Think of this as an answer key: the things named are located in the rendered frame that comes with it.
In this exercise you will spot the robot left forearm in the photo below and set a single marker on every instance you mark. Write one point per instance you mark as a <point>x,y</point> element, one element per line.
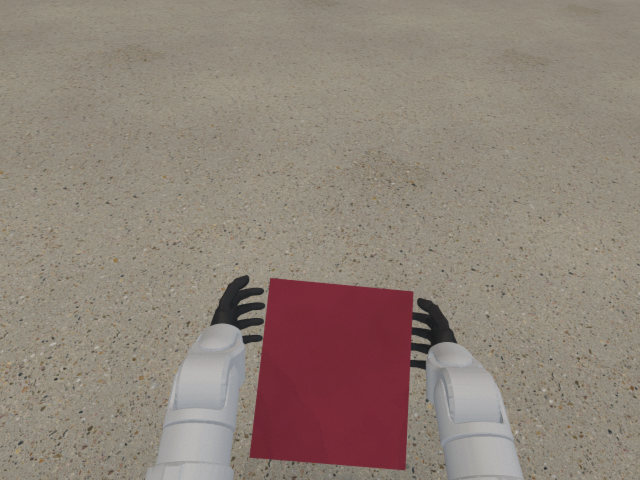
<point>201,413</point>

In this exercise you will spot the robot right forearm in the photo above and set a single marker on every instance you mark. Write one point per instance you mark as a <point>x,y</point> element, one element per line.
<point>473,425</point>

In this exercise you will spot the carton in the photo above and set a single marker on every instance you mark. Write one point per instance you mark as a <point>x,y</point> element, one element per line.
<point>334,375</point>

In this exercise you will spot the left robot hand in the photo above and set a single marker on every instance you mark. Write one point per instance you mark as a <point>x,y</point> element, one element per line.
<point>228,311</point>

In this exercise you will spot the right robot hand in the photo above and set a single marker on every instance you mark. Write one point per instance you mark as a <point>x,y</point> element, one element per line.
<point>440,331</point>

